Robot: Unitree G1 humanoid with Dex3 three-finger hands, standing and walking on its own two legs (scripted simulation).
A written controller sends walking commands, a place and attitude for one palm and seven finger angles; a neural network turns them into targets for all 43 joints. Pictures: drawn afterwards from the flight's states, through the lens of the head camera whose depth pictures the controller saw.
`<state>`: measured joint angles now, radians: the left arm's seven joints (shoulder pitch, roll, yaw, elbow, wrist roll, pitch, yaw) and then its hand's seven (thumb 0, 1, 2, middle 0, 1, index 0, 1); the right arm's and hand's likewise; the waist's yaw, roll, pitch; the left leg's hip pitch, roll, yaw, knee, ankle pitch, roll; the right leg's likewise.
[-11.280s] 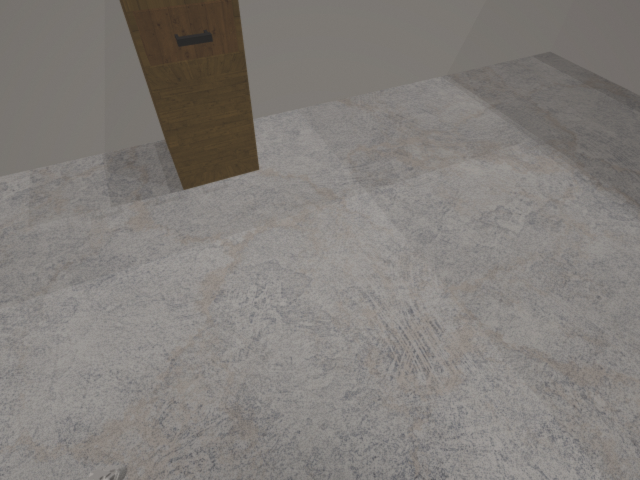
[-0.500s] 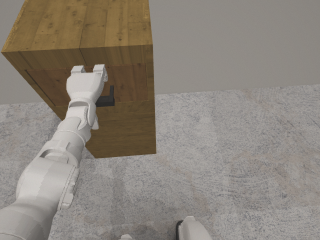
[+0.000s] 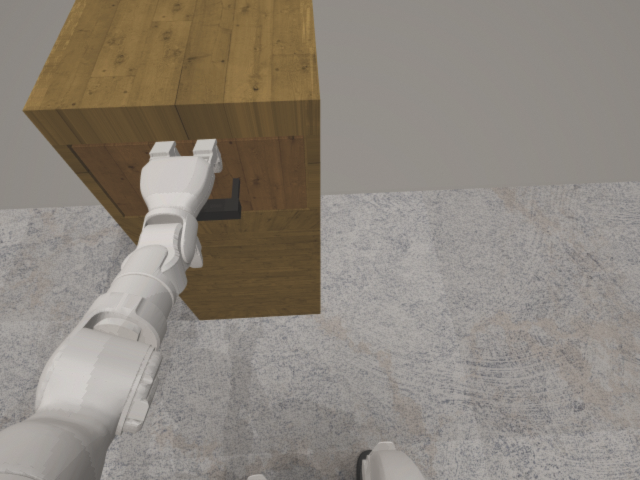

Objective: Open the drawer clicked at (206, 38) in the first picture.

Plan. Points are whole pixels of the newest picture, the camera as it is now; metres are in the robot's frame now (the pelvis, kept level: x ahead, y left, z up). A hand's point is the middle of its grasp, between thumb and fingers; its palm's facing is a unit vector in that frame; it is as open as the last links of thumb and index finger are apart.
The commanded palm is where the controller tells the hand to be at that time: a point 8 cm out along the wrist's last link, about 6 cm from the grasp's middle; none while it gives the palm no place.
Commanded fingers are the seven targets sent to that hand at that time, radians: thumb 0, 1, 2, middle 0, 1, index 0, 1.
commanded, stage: move the hooked fingers above the handle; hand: left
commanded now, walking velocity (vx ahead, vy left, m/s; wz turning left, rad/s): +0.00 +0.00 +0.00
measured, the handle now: (202, 198) +0.54 +0.16 -0.05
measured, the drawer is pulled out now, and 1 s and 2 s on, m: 0.00 0.00 0.00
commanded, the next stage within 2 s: lower the fingers behind the handle in 0.16 s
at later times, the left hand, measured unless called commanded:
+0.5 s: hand (192, 219) +0.47 +0.16 -0.01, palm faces -0.06 -0.03 -1.00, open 13.8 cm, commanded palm +0.45 +0.16 +0.04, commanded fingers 0.00 -0.50 0.30 -0.30 -1.20 -0.30 -1.20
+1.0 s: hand (200, 228) +0.47 +0.16 -0.04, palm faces -0.03 +0.00 -1.00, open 13.8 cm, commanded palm +0.45 +0.16 +0.01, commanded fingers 0.00 -0.50 0.30 -0.30 -1.20 -0.30 -1.20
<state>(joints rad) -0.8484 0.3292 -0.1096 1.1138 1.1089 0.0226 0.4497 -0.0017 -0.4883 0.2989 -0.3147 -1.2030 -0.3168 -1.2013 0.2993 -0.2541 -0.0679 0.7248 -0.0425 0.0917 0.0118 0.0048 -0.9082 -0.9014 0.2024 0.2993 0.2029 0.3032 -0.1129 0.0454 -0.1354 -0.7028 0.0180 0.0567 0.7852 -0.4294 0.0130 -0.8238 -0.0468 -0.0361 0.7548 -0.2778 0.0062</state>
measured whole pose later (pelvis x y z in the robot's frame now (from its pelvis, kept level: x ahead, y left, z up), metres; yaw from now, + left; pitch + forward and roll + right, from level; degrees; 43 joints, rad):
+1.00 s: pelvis -0.02 +0.00 -0.03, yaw +0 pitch +24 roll +0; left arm -0.88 0.36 -0.08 1.17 1.13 0.00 0.49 0.00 -0.49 0.30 -0.31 -1.21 -0.32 -1.20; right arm 0.31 -0.25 -0.06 0.74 -0.06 0.05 0.02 0.00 -0.91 -0.90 0.20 0.30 0.20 0.30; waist -0.15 0.05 -0.16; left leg -0.91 0.02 0.05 0.97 -0.48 0.01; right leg -1.03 -0.05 -0.03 0.93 -0.31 0.00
